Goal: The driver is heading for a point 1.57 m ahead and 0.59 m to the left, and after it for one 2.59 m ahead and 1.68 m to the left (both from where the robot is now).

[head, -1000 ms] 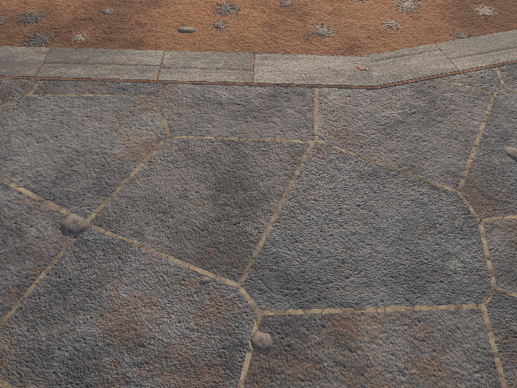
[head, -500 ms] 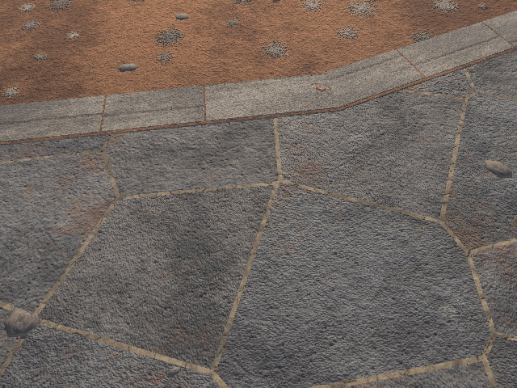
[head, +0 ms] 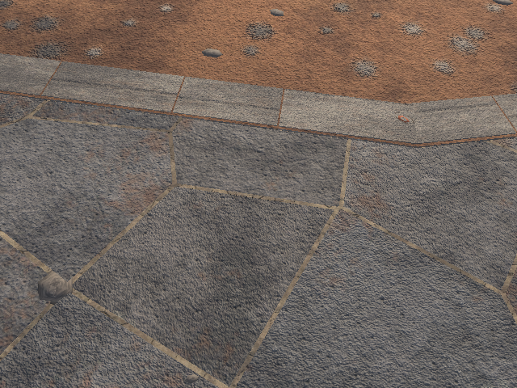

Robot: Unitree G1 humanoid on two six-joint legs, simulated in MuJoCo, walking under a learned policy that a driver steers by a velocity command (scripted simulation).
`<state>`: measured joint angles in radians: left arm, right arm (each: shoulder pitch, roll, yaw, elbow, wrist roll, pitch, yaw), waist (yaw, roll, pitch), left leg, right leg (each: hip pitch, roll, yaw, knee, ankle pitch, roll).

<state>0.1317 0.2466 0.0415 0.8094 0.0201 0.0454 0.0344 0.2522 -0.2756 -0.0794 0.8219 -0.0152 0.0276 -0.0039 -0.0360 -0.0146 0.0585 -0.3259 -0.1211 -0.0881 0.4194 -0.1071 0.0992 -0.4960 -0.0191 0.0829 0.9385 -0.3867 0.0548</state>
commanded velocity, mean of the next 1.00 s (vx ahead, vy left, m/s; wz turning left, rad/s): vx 0.01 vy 0.00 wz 0.54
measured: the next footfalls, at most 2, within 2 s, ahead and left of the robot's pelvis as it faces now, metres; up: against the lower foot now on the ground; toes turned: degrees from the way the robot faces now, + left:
right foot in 0.20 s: +0.06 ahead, -0.14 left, +0.00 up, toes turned +13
left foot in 0.68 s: -0.02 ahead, +0.06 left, +0.00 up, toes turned +26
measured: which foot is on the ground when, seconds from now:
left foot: down 0.00-0.20, up 0.22-0.66, down 0.68-1.00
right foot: up 0.00-0.18, down 0.20-0.68, up 0.70-1.00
